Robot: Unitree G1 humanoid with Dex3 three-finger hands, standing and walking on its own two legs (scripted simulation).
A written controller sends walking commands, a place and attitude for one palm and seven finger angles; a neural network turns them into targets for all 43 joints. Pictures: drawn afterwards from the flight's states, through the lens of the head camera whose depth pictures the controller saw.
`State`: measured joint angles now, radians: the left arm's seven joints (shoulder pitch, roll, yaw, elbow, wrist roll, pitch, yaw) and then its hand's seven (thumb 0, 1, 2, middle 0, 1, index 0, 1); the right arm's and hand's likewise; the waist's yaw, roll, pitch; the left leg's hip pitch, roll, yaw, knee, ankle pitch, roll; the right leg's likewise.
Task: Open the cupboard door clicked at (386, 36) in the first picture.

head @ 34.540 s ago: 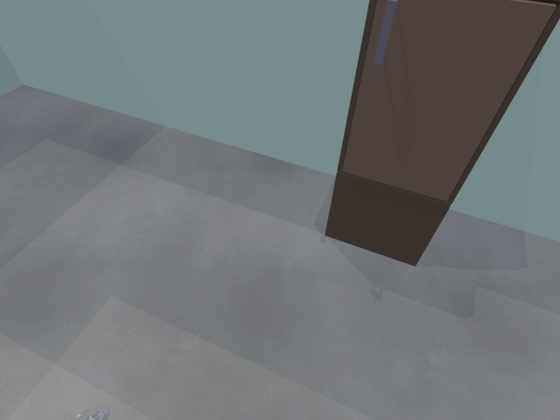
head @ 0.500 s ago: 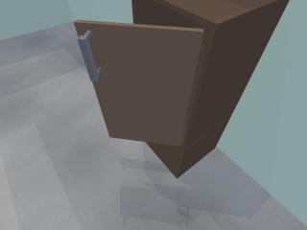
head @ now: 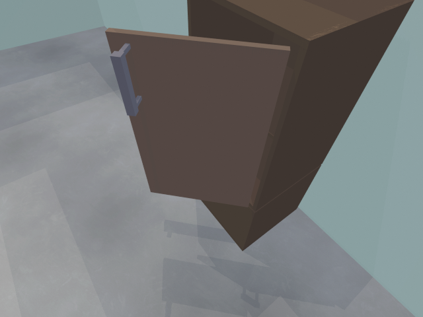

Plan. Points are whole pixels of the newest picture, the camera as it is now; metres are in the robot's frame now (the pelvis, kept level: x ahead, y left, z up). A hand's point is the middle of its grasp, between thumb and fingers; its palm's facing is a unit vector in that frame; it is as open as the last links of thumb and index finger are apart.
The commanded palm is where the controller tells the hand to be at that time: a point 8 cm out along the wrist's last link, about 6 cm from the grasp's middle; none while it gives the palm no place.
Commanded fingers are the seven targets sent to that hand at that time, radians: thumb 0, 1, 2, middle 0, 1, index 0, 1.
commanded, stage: come to a stop and stand still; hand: left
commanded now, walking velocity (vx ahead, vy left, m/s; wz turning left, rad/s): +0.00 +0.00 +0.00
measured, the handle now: (129, 81) +0.55 +0.22 +0.15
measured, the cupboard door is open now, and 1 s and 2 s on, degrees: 44 44 44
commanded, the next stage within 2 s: look again from close up in 0.04 s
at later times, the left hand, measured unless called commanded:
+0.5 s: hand out of the picture -0.01 +0.23 -0.18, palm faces +0.00 -0.98 -0.22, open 7.4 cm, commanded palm none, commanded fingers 0.00 0.90 0.90 -0.20 -0.30 -0.20 -0.30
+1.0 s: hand out of the picture -0.11 +0.22 -0.19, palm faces +0.02 -0.99 -0.16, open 7.4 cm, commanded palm none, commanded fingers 0.00 0.90 0.90 -0.20 -0.30 -0.20 -0.30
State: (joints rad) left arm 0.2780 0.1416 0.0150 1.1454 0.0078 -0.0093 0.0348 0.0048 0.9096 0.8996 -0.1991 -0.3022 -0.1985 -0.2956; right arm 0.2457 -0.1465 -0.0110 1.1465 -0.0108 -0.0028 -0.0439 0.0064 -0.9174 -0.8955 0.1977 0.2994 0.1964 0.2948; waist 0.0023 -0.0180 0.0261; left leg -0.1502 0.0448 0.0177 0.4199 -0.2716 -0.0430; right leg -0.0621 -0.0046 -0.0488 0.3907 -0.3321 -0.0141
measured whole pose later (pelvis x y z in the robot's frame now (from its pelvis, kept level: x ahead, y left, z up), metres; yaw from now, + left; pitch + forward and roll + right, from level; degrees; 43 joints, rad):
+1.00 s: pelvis -0.04 +0.06 -0.01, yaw -3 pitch -1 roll +0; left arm 0.45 0.16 0.00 1.10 0.02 0.01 0.02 0.00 0.90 0.90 -0.20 -0.30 -0.20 -0.30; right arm 0.33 -0.17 0.00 1.08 -0.01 0.00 0.00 0.01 -0.90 -0.90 0.20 0.30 0.20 0.29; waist 0.03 -0.03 -0.01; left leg -0.27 0.00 0.10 0.59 -0.31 0.05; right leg -0.20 -0.05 0.04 0.56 -0.35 0.03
